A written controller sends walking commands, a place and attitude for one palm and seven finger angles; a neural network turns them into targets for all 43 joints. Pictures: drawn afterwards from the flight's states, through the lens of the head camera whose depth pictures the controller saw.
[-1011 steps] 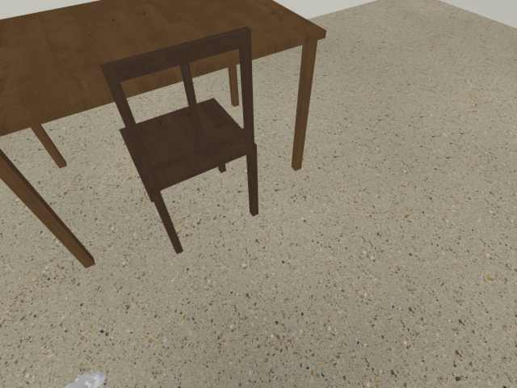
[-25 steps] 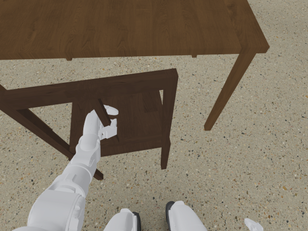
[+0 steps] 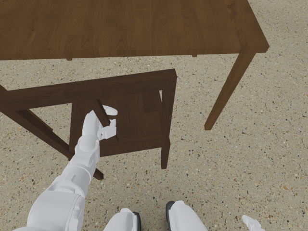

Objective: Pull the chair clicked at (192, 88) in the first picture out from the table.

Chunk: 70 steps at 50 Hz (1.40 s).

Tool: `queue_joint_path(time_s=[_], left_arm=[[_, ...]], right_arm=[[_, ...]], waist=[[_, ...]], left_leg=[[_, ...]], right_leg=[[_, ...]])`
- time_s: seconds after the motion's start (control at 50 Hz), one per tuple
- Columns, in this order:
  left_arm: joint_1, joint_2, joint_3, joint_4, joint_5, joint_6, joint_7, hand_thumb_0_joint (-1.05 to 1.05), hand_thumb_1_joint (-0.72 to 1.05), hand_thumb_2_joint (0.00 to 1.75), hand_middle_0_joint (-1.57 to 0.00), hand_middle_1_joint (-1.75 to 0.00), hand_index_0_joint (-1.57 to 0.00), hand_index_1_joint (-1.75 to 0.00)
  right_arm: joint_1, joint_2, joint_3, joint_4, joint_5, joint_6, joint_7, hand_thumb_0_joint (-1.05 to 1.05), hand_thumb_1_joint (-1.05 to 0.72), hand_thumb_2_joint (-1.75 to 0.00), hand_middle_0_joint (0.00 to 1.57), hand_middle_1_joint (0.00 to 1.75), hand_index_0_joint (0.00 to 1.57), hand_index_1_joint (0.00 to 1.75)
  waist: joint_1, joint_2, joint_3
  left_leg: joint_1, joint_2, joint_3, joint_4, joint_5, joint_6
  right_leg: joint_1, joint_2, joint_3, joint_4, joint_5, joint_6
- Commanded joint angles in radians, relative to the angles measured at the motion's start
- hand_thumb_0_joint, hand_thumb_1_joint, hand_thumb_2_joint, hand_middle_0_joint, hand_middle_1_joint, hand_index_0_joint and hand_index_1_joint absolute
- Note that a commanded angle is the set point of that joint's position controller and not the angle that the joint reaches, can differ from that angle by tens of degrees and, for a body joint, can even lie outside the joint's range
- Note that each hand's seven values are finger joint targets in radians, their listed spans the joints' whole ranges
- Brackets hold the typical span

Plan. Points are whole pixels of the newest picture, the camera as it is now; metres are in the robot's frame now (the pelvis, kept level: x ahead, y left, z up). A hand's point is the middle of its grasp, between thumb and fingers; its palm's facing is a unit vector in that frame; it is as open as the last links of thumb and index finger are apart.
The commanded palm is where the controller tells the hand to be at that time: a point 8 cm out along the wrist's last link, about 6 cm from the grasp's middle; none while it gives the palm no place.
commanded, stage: step backward, pulling the chair out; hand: left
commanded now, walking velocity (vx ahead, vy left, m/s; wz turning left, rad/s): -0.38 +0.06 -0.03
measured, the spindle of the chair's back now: (106, 123) +0.42 +0.14 -0.06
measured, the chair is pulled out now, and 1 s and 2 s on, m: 0.14 0.14 0.16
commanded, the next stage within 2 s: stop walking, hand still on the chair in 1.14 s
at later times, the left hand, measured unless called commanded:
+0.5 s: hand (112, 128) +0.40 +0.12 -0.05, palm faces +0.00 -0.98 -0.20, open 5.3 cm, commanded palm +0.39 +0.17 -0.04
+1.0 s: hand (112, 128) +0.40 +0.12 -0.05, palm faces -0.01 -0.98 -0.20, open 5.3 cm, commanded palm +0.39 +0.17 -0.04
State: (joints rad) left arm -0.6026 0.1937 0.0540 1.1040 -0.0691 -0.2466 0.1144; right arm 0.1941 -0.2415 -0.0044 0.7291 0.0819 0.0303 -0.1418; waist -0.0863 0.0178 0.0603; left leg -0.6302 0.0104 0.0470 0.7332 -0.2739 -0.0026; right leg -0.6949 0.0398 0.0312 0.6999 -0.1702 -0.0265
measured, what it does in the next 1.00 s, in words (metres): stands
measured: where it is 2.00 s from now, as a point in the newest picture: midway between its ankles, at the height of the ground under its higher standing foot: outside the picture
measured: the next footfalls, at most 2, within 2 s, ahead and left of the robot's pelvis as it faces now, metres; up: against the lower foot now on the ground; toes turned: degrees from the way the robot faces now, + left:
none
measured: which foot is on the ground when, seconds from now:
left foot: down 0.00-1.00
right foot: down 0.00-1.00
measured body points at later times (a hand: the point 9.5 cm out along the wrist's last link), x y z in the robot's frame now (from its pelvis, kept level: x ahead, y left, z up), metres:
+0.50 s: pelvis +0.00 +0.00 +0.00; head +0.10 -0.01 +0.44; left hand +0.39 +0.17 -0.03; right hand +0.08 -0.27 -0.13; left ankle +0.06 +0.12 -0.71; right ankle +0.10 -0.09 -0.71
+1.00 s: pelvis +0.00 +0.00 +0.00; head +0.10 -0.01 +0.44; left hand +0.39 +0.17 -0.03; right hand +0.07 -0.27 -0.13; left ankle +0.06 +0.12 -0.71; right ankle +0.10 -0.09 -0.71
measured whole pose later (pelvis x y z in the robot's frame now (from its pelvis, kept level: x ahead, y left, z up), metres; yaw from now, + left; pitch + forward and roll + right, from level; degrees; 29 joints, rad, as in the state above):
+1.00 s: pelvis +0.00 +0.00 +0.00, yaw -1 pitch +9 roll +1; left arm -0.59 0.21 0.04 1.11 -0.06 -0.25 0.11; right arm 0.21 -0.24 0.00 0.73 0.08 0.02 -0.15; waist -0.08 0.00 0.05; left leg -0.62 0.02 0.06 0.73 -0.27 0.00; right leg -0.69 0.05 0.04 0.69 -0.17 -0.02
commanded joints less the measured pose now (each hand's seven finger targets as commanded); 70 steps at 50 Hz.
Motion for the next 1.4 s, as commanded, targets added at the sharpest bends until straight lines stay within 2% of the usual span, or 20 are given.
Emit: queue_joint_path(time_s=[0.0,0.08,0.1,0.14,0.2,0.24,0.34,0.4,0.48,0.56,0.68,0.78,0.92,1.06,1.16,1.22,1.24,1.26,1.3,1.38], left_arm=[[-0.383,0.238,0.008,-0.193,0.038,-0.053,0.026,0.00,0.90,0.90,-0.50,-1.45,-0.50,-1.45],[-0.373,0.207,-0.010,-0.200,0.025,-0.061,0.024,0.00,0.90,0.90,-0.50,-1.45,-0.50,-1.45],[-0.376,0.191,-0.020,-0.210,0.020,-0.062,0.019,0.00,0.90,0.90,-0.50,-1.45,-0.50,-1.45],[-0.390,0.186,-0.021,-0.221,0.016,-0.062,0.013,0.00,0.90,0.90,-0.50,-1.45,-0.50,-1.45],[-0.383,0.194,-0.017,-0.216,0.018,-0.061,0.009,0.00,0.90,0.90,-0.50,-1.45,-0.50,-1.45],[-0.386,0.203,-0.012,-0.213,0.020,-0.060,0.008,0.00,0.90,0.90,-0.50,-1.45,-0.50,-1.45],[-0.387,0.231,0.003,-0.194,0.032,-0.065,0.013,0.00,0.90,0.90,-0.50,-1.45,-0.50,-1.45],[-0.387,0.236,0.009,-0.192,0.033,-0.069,0.017,0.00,0.90,0.90,-0.50,-1.45,-0.50,-1.45],[-0.378,0.228,0.004,-0.194,0.029,-0.073,0.019,0.00,0.90,0.90,-0.50,-1.45,-0.50,-1.45],[-0.388,0.221,-0.001,-0.208,0.023,-0.072,0.016,0.00,0.90,0.90,-0.50,-1.45,-0.50,-1.45],[-0.377,0.231,0.001,-0.196,0.029,-0.067,0.016,0.00,0.90,0.90,-0.50,-1.45,-0.50,-1.45],[-0.373,0.225,0.003,-0.194,0.027,-0.071,0.015,0.00,0.90,0.90,-0.50,-1.45,-0.50,-1.45],[-0.378,0.216,0.001,-0.205,0.026,-0.073,0.010,0.00,0.90,0.90,-0.50,-1.45,-0.50,-1.45],[-0.378,0.248,0.017,-0.194,0.030,-0.074,0.014,0.00,0.90,0.90,-0.50,-1.45,-0.50,-1.45],[-0.380,0.255,0.023,-0.190,0.035,-0.075,0.019,0.00,0.90,0.90,-0.50,-1.45,-0.50,-1.45],[-0.375,0.233,0.011,-0.192,0.033,-0.076,0.018,0.00,0.90,0.90,-0.50,-1.45,-0.50,-1.45],[-0.381,0.238,0.008,-0.383,0.026,-0.084,0.010,0.00,0.90,0.90,-0.50,-1.45,-0.50,-1.45],[-0.368,0.236,0.007,-0.411,0.020,-0.076,0.008,0.00,0.90,0.90,-0.50,-1.45,-0.50,-1.45],[-0.297,0.202,-0.007,-0.403,0.010,-0.036,0.006,0.00,0.90,0.90,-0.50,-1.45,-0.50,-1.45],[-0.233,0.215,0.006,-0.409,0.012,0.011,0.009,0.00,0.90,0.90,-0.50,-1.45,-0.50,-1.45]], right_arm=[[0.084,-0.149,-0.053,-0.068,0.001,-0.019,-0.013,0.00,-0.90,-0.90,0.20,0.30,0.20,0.30],[0.062,-0.158,-0.046,-0.071,0.003,-0.024,-0.022,0.00,-0.90,-0.90,0.20,0.30,0.20,0.30],[0.056,-0.157,-0.047,-0.072,0.002,-0.025,-0.023,0.00,-0.90,-0.90,0.20,0.30,0.20,0.30],[0.052,-0.152,-0.049,-0.073,-0.002,-0.026,-0.024,0.00,-0.90,-0.90,0.20,0.30,0.20,0.30],[0.052,-0.149,-0.050,-0.073,-0.007,-0.025,-0.025,0.00,-0.90,-0.90,0.20,0.30,0.20,0.30],[0.056,-0.145,-0.050,-0.076,-0.004,-0.024,-0.024,0.00,-0.90,-0.90,0.20,0.30,0.20,0.30],[0.085,-0.142,-0.053,-0.070,-0.002,-0.028,-0.020,0.00,-0.90,-0.90,0.20,0.30,0.20,0.30],[0.085,-0.144,-0.051,-0.068,-0.001,-0.031,-0.020,0.00,-0.90,-0.90,0.20,0.30,0.20,0.30],[0.074,-0.152,-0.046,-0.069,0.000,-0.035,-0.023,0.00,-0.90,-0.90,0.20,0.30,0.20,0.30],[0.066,-0.151,-0.049,-0.073,0.000,-0.038,-0.025,0.00,-0.90,-0.90,0.20,0.30,0.20,0.30],[0.081,-0.147,-0.047,-0.072,0.000,-0.030,-0.025,0.00,-0.90,-0.90,0.20,0.30,0.20,0.30],[0.077,-0.151,-0.047,-0.072,0.000,-0.032,-0.027,0.00,-0.90,-0.90,0.20,0.30,0.20,0.30],[0.073,-0.144,-0.048,-0.075,-0.003,-0.034,-0.024,0.00,-0.90,-0.90,0.20,0.30,0.20,0.30],[0.086,-0.145,-0.050,-0.080,-0.001,-0.036,-0.021,0.00,-0.90,-0.90,0.20,0.30,0.20,0.30],[0.089,-0.149,-0.052,-0.076,-0.001,-0.037,-0.019,0.00,-0.90,-0.90,0.20,0.30,0.20,0.30],[0.085,-0.146,-0.047,-0.073,0.000,-0.037,-0.019,0.00,-0.90,-0.90,0.20,0.30,0.20,0.30],[0.066,-0.133,-0.048,-0.139,0.001,-0.031,-0.019,0.00,-0.90,-0.90,0.20,0.30,0.20,0.30],[0.044,-0.135,-0.044,-0.159,0.002,-0.029,-0.026,0.00,-0.90,-0.90,0.20,0.30,0.20,0.30],[0.040,-0.128,-0.037,-0.176,0.000,-0.017,-0.031,0.00,-0.90,-0.90,0.20,0.30,0.20,0.30],[0.040,-0.134,-0.036,-0.193,-0.005,-0.005,-0.036,0.00,-0.90,-0.90,0.20,0.30,0.20,0.30]], waist=[[0.002,-0.073,-0.502],[0.013,0.043,-0.497],[0.016,0.079,-0.501],[0.019,0.094,-0.489],[0.020,0.073,-0.464],[0.016,0.015,-0.459],[0.005,-0.055,-0.473],[0.004,-0.072,-0.486],[0.012,0.013,-0.484],[0.013,0.028,-0.493],[0.008,-0.016,-0.467],[0.011,0.007,-0.481],[0.012,0.036,-0.489],[0.003,-0.043,-0.466],[0.001,-0.033,-0.483],[0.007,-0.005,-0.500],[0.027,0.034,-0.535],[0.028,0.083,-0.552],[0.041,0.080,-0.536],[0.048,0.041,-0.458]], left_leg=[[0.217,0.031,-0.059,-0.073,-0.058,0.006],[0.227,0.123,-0.125,-0.186,0.072,0.036],[0.226,0.144,-0.139,-0.193,0.107,0.042],[0.213,0.158,-0.135,-0.185,0.136,0.044],[0.171,0.153,-0.124,-0.168,0.098,0.040],[0.155,0.122,-0.097,-0.130,0.025,0.028],[0.200,0.048,-0.062,-0.063,-0.073,0.006],[0.216,0.051,-0.067,-0.082,-0.049,0.010],[0.205,0.097,-0.097,-0.144,0.016,0.024],[0.198,0.117,-0.101,-0.144,0.078,0.029],[0.189,0.075,-0.079,-0.110,-0.026,0.014],[0.198,0.106,-0.097,-0.137,0.025,0.024],[0.185,0.120,-0.102,-0.132,0.042,0.026],[0.181,0.065,-0.073,-0.081,-0.061,0.014],[0.206,0.062,-0.071,-0.097,-0.047,0.015],[0.200,0.093,-0.089,-0.135,0.005,0.022],[0.238,0.111,-0.100,-0.173,0.019,0.029],[0.263,0.123,-0.108,-0.190,0.034,0.038],[0.262,0.140,-0.106,-0.205,0.024,0.041],[0.254,0.105,-0.074,-0.206,-0.133,0.031]], right_leg=[[0.287,-0.186,0.167,-0.228,-0.002,0.036],[0.286,-0.087,0.048,-0.109,-0.001,0.058],[0.288,-0.072,0.037,-0.070,0.006,0.054],[0.291,-0.061,0.037,-0.037,0.009,0.047],[0.295,-0.068,0.056,-0.033,-0.005,0.041],[0.282,-0.094,0.092,-0.068,-0.026,0.035],[0.243,-0.158,0.170,-0.189,-0.056,0.023],[0.256,-0.154,0.149,-0.197,-0.038,0.035],[0.273,-0.110,0.088,-0.138,-0.025,0.052],[0.293,-0.093,0.078,-0.095,0.024,0.051],[0.259,-0.129,0.121,-0.155,-0.044,0.036],[0.262,-0.098,0.084,-0.113,-0.020,0.046],[0.265,-0.090,0.085,-0.078,-0.006,0.042],[0.239,-0.132,0.146,-0.167,-0.064,0.034],[0.256,-0.138,0.137,-0.190,-0.046,0.045],[0.277,-0.112,0.093,-0.141,-0.021,0.051],[0.356,-0.101,0.087,-0.124,0.002,0.052],[0.370,-0.086,0.076,-0.109,0.019,0.049],[0.400,-0.074,0.059,-0.084,0.008,0.045],[0.396,-0.091,0.092,-0.155,-0.091,0.032]])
